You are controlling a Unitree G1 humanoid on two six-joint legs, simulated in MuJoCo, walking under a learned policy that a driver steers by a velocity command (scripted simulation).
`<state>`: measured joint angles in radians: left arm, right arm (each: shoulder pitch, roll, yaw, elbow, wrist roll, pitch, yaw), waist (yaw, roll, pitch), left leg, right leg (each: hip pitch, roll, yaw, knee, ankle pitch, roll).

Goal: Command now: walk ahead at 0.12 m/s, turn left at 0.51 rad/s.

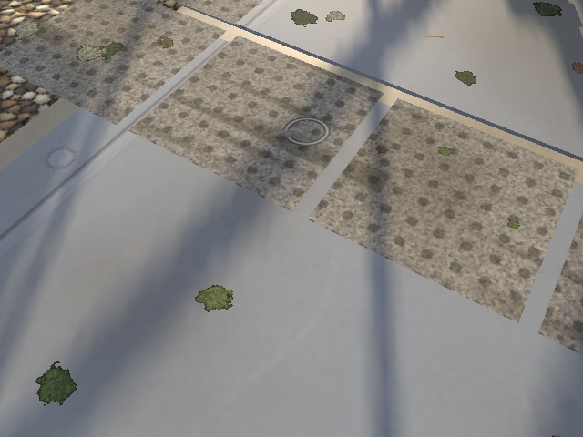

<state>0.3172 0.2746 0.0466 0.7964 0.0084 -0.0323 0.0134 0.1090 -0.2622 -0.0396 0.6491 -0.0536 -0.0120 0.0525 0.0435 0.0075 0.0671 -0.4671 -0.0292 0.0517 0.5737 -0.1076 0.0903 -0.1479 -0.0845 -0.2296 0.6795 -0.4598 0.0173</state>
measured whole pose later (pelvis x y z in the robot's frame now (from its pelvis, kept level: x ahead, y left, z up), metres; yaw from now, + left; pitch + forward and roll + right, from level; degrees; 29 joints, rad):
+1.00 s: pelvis +0.13 +0.02 +0.02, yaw +5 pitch +0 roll +0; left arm 0.38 0.25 0.06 1.00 0.02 -0.04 0.00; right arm 0.27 -0.24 -0.06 0.94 -0.03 -0.07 0.01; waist 0.00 -0.04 0.01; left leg -0.26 -0.03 0.07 0.51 -0.23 0.07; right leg -0.13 0.00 0.00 0.64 -0.43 -0.05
